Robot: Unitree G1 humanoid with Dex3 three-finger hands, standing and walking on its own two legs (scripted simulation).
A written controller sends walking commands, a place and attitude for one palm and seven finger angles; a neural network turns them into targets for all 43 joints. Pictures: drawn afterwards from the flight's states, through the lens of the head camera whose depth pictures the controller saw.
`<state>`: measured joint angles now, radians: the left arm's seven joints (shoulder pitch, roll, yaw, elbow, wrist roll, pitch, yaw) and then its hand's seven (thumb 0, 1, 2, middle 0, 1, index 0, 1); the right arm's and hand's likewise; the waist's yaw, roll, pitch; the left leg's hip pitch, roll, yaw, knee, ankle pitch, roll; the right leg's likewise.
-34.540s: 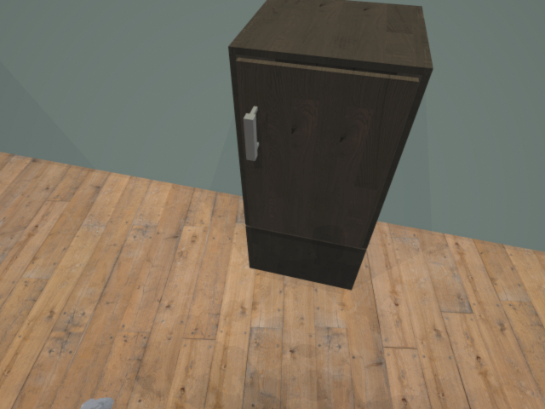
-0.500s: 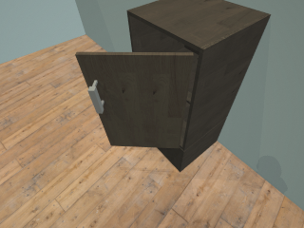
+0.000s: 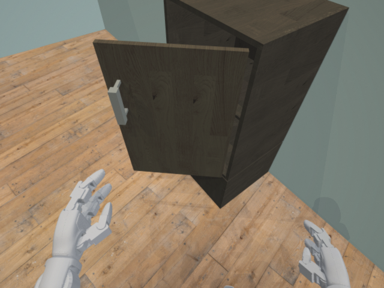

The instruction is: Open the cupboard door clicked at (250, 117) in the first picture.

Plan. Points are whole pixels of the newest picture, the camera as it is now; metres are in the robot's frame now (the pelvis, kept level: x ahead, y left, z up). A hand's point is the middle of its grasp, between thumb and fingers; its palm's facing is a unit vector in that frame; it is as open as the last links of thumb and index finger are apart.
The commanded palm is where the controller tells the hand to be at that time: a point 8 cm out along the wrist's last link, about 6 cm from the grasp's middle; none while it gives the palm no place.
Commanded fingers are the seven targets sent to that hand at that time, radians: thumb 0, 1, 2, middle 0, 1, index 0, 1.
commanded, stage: raise the hand with hooked fingers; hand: left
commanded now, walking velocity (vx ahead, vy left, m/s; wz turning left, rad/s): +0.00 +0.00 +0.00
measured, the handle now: (120, 102) +0.61 +0.24 +0.01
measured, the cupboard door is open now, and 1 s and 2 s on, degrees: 48 48 48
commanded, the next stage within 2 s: move the hooked fingers beside the handle in 1.80 s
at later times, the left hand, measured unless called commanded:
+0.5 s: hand (84, 241) +0.22 +0.23 -0.02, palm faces -0.12 -0.99 +0.00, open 10.9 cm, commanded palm +0.18 +0.29 +0.00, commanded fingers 0.00 -0.06 0.49 -0.27 -0.92 -0.27 -0.92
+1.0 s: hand (47, 218) +0.25 +0.30 +0.02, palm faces +0.01 -1.00 -0.08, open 13.6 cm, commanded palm +0.23 +0.35 +0.02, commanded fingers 0.00 -0.50 0.30 -0.30 -1.20 -0.30 -1.20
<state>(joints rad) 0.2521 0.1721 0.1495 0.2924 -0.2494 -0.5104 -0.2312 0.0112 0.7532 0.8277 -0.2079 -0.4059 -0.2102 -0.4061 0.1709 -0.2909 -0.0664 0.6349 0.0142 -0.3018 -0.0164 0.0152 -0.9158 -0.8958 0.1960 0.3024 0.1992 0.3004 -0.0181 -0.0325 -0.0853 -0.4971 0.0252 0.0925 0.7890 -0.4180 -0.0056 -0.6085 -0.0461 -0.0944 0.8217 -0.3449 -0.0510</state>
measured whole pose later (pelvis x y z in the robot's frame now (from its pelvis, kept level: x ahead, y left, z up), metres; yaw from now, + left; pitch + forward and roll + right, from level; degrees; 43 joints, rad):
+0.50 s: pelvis -0.03 +0.04 -0.05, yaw +0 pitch +14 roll -2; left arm 0.25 0.27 0.21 0.08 -0.30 -0.26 -0.39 0.01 0.16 0.58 -0.25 -0.77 -0.26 -0.77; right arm 0.26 -0.18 0.07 0.54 0.03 -0.19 -0.03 0.02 -0.90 -0.90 0.20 0.30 0.21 0.30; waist -0.02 0.02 -0.09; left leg -0.85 0.02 0.05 1.15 -0.54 0.05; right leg -0.90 -0.06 -0.10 1.06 -0.39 -0.01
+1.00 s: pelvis +0.00 +0.05 -0.03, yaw +1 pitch +13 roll -3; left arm 0.17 0.37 0.34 0.16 -0.33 -0.33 -0.42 0.00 -0.41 0.34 -0.29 -1.14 -0.30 -1.14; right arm 0.25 -0.27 0.04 0.50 0.03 -0.23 -0.04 0.01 -0.91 -0.90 0.20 0.30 0.20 0.30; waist 0.00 0.01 -0.11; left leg -0.77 0.01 0.02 1.08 -0.54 0.05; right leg -0.80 -0.05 -0.12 0.98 -0.40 0.00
